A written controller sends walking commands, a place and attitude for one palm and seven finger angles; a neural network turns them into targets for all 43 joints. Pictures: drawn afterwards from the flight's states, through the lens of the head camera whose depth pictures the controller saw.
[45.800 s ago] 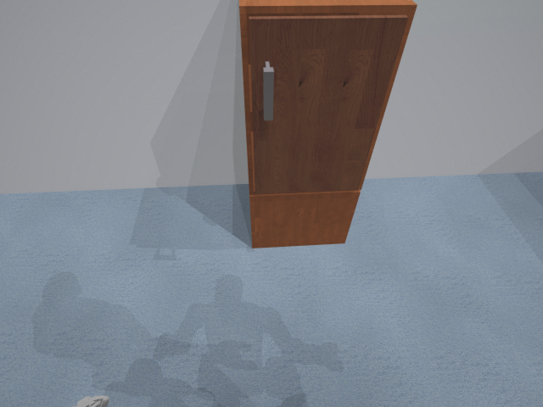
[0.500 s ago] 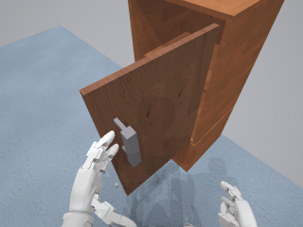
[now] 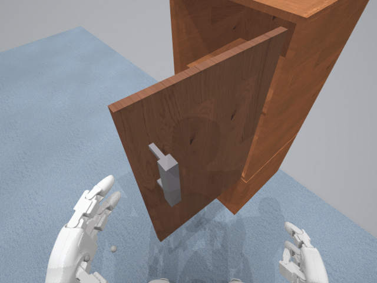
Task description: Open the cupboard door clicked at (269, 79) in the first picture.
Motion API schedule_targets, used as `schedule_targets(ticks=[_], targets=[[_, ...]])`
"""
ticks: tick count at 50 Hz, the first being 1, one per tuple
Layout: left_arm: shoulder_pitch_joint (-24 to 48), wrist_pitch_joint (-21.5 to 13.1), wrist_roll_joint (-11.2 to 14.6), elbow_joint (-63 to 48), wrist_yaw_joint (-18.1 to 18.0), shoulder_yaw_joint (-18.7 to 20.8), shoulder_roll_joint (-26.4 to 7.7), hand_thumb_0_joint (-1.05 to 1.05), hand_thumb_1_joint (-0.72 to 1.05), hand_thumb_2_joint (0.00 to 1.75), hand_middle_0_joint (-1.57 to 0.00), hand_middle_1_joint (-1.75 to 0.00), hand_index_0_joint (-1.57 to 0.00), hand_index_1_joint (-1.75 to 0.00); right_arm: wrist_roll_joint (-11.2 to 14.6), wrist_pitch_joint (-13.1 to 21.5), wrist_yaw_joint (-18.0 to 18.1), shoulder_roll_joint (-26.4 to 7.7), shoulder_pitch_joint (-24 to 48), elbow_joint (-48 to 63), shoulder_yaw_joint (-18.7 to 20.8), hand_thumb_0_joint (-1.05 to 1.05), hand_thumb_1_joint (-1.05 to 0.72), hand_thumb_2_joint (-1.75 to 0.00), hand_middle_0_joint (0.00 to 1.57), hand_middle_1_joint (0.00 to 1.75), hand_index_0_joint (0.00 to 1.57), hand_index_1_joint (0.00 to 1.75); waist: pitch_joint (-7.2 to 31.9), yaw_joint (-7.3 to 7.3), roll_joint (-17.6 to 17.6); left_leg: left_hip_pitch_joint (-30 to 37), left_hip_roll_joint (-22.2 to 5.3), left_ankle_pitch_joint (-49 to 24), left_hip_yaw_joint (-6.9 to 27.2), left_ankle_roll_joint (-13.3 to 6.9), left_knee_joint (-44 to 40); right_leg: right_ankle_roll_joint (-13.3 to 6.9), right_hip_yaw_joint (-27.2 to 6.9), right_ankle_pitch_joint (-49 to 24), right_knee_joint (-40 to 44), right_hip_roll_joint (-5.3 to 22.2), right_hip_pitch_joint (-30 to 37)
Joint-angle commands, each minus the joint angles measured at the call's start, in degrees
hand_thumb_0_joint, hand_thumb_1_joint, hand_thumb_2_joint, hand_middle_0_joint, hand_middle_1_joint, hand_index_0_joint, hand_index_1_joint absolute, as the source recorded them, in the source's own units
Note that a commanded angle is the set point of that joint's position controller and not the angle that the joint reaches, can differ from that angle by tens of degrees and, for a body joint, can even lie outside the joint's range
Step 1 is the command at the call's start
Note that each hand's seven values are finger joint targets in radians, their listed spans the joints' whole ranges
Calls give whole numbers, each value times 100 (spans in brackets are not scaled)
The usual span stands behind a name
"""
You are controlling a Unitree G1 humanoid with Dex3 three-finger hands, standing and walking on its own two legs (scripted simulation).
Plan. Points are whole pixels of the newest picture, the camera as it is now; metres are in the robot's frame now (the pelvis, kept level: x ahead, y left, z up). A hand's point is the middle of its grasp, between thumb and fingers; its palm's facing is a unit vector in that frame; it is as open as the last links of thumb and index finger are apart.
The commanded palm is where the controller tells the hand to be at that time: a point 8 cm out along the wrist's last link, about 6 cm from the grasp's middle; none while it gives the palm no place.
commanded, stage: draw the hand back to the body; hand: left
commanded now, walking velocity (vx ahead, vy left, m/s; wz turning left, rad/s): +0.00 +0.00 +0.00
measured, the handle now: (164, 175) +0.30 +0.08 +0.09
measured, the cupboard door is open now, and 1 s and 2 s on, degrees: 86 86 86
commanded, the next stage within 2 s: step back with the hand held close in 1.66 s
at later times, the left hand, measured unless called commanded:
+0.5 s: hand (82, 234) +0.17 +0.18 +0.13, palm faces -0.01 -1.00 -0.08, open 16.3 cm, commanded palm +0.14 +0.24 +0.15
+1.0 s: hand (28, 198) +0.20 +0.24 +0.18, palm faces +0.34 -0.86 -0.38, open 12.5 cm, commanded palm +0.15 +0.29 +0.21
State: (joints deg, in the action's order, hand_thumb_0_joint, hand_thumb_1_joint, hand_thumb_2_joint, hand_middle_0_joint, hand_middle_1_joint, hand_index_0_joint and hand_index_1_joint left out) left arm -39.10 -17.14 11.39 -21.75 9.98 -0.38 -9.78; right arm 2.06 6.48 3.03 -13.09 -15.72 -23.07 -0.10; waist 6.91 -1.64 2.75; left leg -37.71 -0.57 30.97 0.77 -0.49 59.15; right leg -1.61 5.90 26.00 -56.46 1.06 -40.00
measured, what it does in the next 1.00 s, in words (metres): rises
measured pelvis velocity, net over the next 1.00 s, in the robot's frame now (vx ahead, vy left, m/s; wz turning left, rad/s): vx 0.02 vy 0.02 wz -0.01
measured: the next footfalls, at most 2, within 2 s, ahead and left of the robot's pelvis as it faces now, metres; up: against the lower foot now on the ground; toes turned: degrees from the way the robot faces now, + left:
none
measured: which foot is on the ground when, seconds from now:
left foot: down 0.00-1.00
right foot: down 0.00-1.00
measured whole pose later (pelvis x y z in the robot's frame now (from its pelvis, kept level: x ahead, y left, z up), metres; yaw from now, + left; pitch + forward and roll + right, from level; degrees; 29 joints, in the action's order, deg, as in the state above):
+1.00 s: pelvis +0.02 +0.02 +0.05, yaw +0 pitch -1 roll -1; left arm -32.4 -2.1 2.0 -27.0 -7.4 10.9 -17.5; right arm 0.8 8.2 5.3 -12.7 -14.2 -32.1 -3.2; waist 1.0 -3.7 4.1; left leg -11.1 0.9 21.1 -0.7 -2.0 33.7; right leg 0.4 4.3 16.4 -31.6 1.4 -13.7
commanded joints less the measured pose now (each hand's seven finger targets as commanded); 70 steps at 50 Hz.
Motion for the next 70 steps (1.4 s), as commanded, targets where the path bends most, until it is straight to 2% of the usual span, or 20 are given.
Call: schedule_targets(ticks=[1, 4, 9, 15, 17, 20, 24, 25, 29, 30, 31, 32, 33, 35, 41, 49, 52, 64, 67, 70], targets=[[46, -382, 107, -1302, -26, 209, -341, 0, -50, 30, -15, -30, -15, -30, -7, 360, 38, -528, 433, 1012, 238, 0, -90, -90, 20, 30, 20, 30, 609, 105, -303, -139, 196, -1343, 79, -43, -809, 39, -416, -984, 858, -106, 911], [-12, -365, 87, -1438, -67, 61, -246, 0, -50, 30, -15, -30, -15, -30, 11, 386, 27, -523, 393, 1064, 239, 0, -90, -90, 20, 30, 20, 30, 658, 101, -229, -23, 169, -1369, 120, -33, -867, 30, -293, -1018, 767, -142, 803], [88, -140, -16, -1812, -232, 328, -591, 0, -50, 30, -15, -30, -15, -30, 53, 327, 40, -507, 389, 1115, 195, 0, -90, -90, 20, 30, 20, 30, 644, 33, 4, 144, 123, -1326, 165, -20, -1112, 10, -215, -899, 811, -164, 922], [-32, 313, 125, -1691, -226, 559, -599, 0, -50, 30, -15, -30, -15, -30, 96, 342, 80, -542, 474, 1062, 127, 0, -90, -90, 20, 30, 20, 30, 435, 11, -272, 265, 79, -1250, 223, -17, -1374, 33, -137, -802, 1062, -193, 1133], [171, 421, 161, -1816, -175, 483, -569, 0, -50, 30, -15, -30, -15, -30, 99, 395, 90, -561, 480, 1062, 90, 0, -90, -90, 20, 30, 20, 30, 280, 78, -189, 339, 75, -1163, 219, -21, -1441, 60, -141, -741, 1170, -178, 1089], [197, 511, 192, -1869, -164, 823, -846, 0, -50, 30, -15, -30, -15, -30, 102, 483, 113, -582, 486, 971, 82, 0, -90, -90, 20, 30, 20, 30, 357, -6, -142, 481, 64, -1338, 249, -4, -1542, 30, -129, -870, 1228, -191, 1277], [227, 610, 304, -2019, -69, 917, -825, 0, -50, 30, -15, -30, -15, -30, 120, 612, 95, -573, 474, 882, 52, 0, -90, -90, 20, 30, 20, 30, 392, -29, 81, 760, 59, -1735, 250, 55, -1676, 37, -54, -1268, 1285, -193, 1439], [231, 672, 316, -1891, -63, 1029, -897, 0, -47, 32, -15, -30, -15, -30, 117, 623, 95, -583, 508, 825, 54, 0, -90, -90, 20, 30, 20, 30, 315, -38, -81, 723, 53, -1700, 263, 37, -1705, 36, -50, -1245, 1349, -205, 1496], [397, 824, 440, -1962, 62, 1248, -999, 0, -32, 37, -16, -30, -16, -30, 141, 719, 111, -609, 567, 733, 29, 0, -90, -90, 20, 30, 20, 30, 224, -55, 106, 921, 51, -1737, 269, 64, -1881, 38, -33, -1285, 1516, -198, 1617], [461, 989, -493, -2188, -797, 1603, -1970, 0, -29, 39, -16, -30, -16, -30, 47, 615, 278, -534, 478, 799, 73, 0, -90, -90, 20, 30, 20, 30, 238, -296, 72, 749, -24, -1625, 202, 35, -2153, -45, -378, -1140, 1762, -92, 1990], [294, 1119, -561, -2239, -1128, 1228, -1332, 0, -26, 40, -16, -30, -16, -30, -11, 589, 312, -457, 500, 813, 6, 0, -90, -90, 20, 30, 20, 30, -63, -138, 91, 801, 16, -1544, 182, 50, -2240, -33, -351, -1070, 1881, -64, 1954], [261, 1212, -677, -2091, -1323, 1023, -1117, 0, -22, 42, -16, -30, -16, -30, -12, 548, 303, -457, 443, 711, -21, 0, -90, -90, 20, 30, 20, 30, -254, -83, 255, 930, -28, -1644, 197, 59, -2305, -19, -300, -1088, 1930, -37, 1935], [294, 1250, -738, -2198, -1458, 1055, -1184, 0, -18, 43, -16, -30, -16, -30, -32, 512, 298, -486, 438, 667, -11, 0, -90, -90, 20, 30, 20, 30, -145, -90, 317, 1094, -48, -1842, 213, 59, -2356, -13, -287, -1212, 1983, -29, 2044], [378, 1274, -844, -2128, -1625, 1137, -1305, 0, -12, 47, -16, -30, -16, -30, -60, 488, 303, -531, 536, 583, -9, 0, -90, -90, 20, 30, 20, 30, -124, -108, 25, 1308, -79, -2027, 244, 41, -2508, 0, -253, -1295, 2137, -44, 2242], [791, 1209, -935, -1904, -1844, 1384, -1448, 0, 9, 55, -17, -30, -17, -30, -114, 509, 326, -548, 738, 300, -33, 0, -90, -90, 20, 30, 20, 30, -341, -107, 34, 1811, -77, -1935, 197, 32, -3034, 17, -264, -1291, 2567, -8, 2691], [1053, 1094, -917, -1774, -1855, 1818, -1624, 0, 37, 68, -18, -30, -18, -30, -150, 534, 259, -549, 908, -25, 1, 0, -90, -90, 20, 30, 20, 30, -312, -185, 98, 2419, -102, -2809, 132, 73, -3444, 22, -269, -1922, 2936, -8, 3266], [1090, 1091, -874, -1588, -1843, 2041, -1703, 0, 48, 72, -19, -30, -19, -30, -164, 495, 243, -549, 966, -101, 22, 0, -90, -90, 20, 30, 20, 30, -341, -219, -125, 2511, -97, -2989, 69, 50, -3532, 33, -279, -2172, 3056, -11, 3464], [1781, 969, -795, -1523, -1849, 2711, -2084, 0, 90, 90, -20, -30, -20, -30, -156, 345, 197, -549, 1101, -301, 113, 0, -90, -90, 20, 30, 20, 30, -202, -236, 137, 2987, -61, -3440, -87, -8, -3665, 57, -372, -2714, 3342, 3, 3766], [1540, 1015, -777, -1161, -1792, 2458, -1791, 0, 90, 90, -20, -30, -20, -30, -157, 298, 163, -555, 1097, -342, 126, 0, -90, -90, 20, 30, 20, 30, -452, -213, -20, 2956, -80, -3444, -109, -24, -3709, 81, -354, -2736, 3410, 1, 3704], [1637, 986, -785, -1250, -1788, 2509, -1911, 0, 90, 90, -20, -30, -20, -30, -156, 262, 156, -590, 1131, -326, 152, 0, -90, -90, 20, 30, 20, 30, -353, -225, -75, 2958, -72, -3295, -94, -37, -3741, 66, -375, -2655, 3437, 0, 3794]])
